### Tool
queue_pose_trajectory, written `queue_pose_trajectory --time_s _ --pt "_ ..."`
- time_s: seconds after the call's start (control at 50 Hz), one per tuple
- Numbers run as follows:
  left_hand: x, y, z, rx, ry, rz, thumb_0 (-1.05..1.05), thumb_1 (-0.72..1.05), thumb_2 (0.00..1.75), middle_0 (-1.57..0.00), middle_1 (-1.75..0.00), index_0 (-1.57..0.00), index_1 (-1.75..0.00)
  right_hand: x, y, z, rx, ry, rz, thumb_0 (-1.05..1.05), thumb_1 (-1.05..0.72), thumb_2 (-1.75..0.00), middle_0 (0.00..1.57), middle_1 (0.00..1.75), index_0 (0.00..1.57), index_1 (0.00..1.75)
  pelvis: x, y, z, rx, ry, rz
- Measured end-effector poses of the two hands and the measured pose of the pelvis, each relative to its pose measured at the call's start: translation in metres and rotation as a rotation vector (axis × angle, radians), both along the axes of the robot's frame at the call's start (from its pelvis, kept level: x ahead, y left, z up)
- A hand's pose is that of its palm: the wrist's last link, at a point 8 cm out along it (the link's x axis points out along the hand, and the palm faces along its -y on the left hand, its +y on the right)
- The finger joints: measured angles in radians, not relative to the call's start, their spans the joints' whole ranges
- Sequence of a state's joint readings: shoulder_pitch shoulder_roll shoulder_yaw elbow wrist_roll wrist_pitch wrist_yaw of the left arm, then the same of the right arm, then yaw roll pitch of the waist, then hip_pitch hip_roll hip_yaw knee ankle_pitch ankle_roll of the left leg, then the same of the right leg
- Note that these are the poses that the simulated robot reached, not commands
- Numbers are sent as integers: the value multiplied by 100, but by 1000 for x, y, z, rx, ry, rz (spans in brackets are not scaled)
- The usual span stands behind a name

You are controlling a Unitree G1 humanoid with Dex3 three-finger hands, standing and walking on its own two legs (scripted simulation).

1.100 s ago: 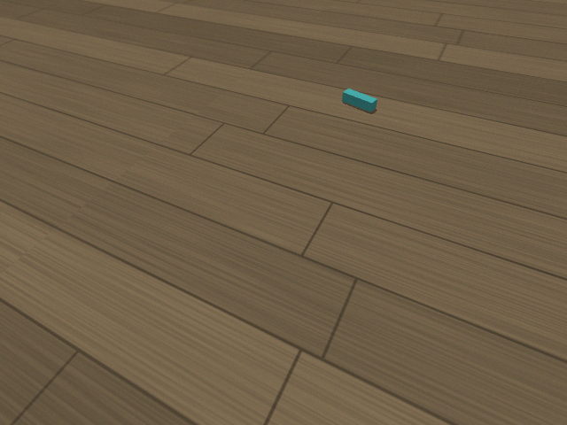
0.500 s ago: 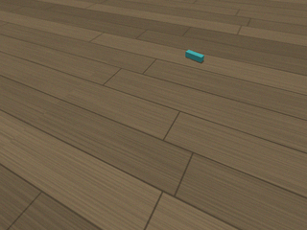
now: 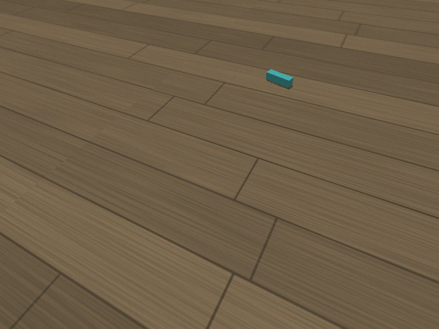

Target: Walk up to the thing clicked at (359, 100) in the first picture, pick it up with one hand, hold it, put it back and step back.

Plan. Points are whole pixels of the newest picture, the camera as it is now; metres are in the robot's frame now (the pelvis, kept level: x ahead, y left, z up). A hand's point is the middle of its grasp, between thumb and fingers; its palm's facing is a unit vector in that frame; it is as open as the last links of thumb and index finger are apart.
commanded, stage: stand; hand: left
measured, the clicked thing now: (279, 78) +2.19 -0.49 -0.75
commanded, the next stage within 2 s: walk up in 0.02 s
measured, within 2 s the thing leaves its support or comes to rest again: neither
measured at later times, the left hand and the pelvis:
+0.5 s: hand (159, 278) +0.27 +0.16 -0.13, palm faces -0.22 -0.87 -0.45, open 7.4 cm; pelvis +0.12 -0.11 -0.02, yaw -17 degrees
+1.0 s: hand (204, 166) +0.63 +0.07 -0.15, palm faces -0.49 -0.78 -0.39, open 7.4 cm; pelvis +0.43 -0.15 -0.01, yaw -28 degrees
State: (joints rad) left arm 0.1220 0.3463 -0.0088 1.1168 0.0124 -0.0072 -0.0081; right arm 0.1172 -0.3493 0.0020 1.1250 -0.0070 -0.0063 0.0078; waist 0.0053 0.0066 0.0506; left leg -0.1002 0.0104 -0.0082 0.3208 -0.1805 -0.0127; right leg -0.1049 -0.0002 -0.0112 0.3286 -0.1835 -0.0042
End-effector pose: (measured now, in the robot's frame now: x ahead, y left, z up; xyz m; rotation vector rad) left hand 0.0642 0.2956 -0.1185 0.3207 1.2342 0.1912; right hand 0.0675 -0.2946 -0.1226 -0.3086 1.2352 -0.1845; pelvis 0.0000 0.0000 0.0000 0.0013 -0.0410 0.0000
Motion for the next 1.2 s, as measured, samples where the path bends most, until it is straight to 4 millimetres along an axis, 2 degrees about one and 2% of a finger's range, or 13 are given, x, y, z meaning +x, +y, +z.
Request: queue_pose_trajectory --time_s 0.08,0.14,0.28,0.38,0.44,0.58,0.68,0.78,0.88,0.94,1.04,1.12,1.2 --pt "5 3 2 -19 -6 -27 0 90 90 -21 -30 -20 -30 7 -5 4 15 -71 -22 1 -91 -89 20 30 21 30 3 0 -2 14 18 -49" --pt "23 6 5 -2 31 -100 0 90 90 -21 -30 -20 -30 7 -21 9 4 -177 -81 1 -91 -89 20 30 21 30 8 -3 -6 18 36 -106" --pt "114 -14 32 35 -66 -233 1 90 90 -20 -30 -20 -30 -14 -81 10 -42 -158 -178 1 -90 -89 21 30 21 30 43 -34 -8 29 24 -194" --pt "186 -49 35 107 -170 -301 0 90 90 -20 -30 -20 -30 -6 -138 -16 -64 -129 -238 1 -90 -89 20 30 21 30 82 -77 -32 32 10 -242" --pt "206 -72 30 116 -226 -287 0 90 90 -20 -30 -20 -30 18 -157 -25 -56 -107 -243 1 -91 -89 20 30 21 30 100 -95 -39 3 6 -268" --pt "221 -115 31 62 -82 -298 0 90 90 -21 -30 -20 -30 104 -160 3 27 -209 -225 1 -91 -89 20 30 20 30 162 -118 -9 -16 -1 -335" --pt "265 -128 23 40 -15 -334 0 90 90 -21 -30 -20 -30 153 -167 13 32 -195 -239 1 -91 -89 20 30 21 30 218 -130 -6 -19 20 -376" --pt "343 -127 5 45 13 -371 0 90 90 -21 -30 -20 -30 215 -178 11 -7 -176 -274 1 -91 -89 20 30 21 30 291 -133 -18 -39 34 -398" --pt "448 -131 -15 75 15 -426 1 90 90 -21 -30 -20 -30 275 -179 9 -62 -217 -326 1 -91 -89 20 30 21 30 361 -134 -32 2 33 -432" --pt "513 -155 -6 56 -29 -501 1 90 90 -21 -30 -20 -30 287 -174 18 -57 -223 -398 1 -91 -89 20 30 21 30 393 -139 -21 9 28 -461" --pt "617 -201 16 24 -124 -595 0 90 90 -20 -30 -20 -30 291 -171 21 -52 -164 -490 1 -91 -89 20 30 21 30 451 -155 -9 23 18 -497" --pt "689 -242 28 14 -179 -655 0 90 90 -20 -30 -20 -30 296 -177 12 -33 -91 -543 1 -91 -89 20 30 21 30 497 -174 -8 28 13 -518" --pt "754 -288 32 15 -218 -697 0 90 90 -20 -30 -20 -30 314 -192 -5 -4 -38 -591 1 -91 -89 20 30 21 30 544 -201 -17 32 10 -538"
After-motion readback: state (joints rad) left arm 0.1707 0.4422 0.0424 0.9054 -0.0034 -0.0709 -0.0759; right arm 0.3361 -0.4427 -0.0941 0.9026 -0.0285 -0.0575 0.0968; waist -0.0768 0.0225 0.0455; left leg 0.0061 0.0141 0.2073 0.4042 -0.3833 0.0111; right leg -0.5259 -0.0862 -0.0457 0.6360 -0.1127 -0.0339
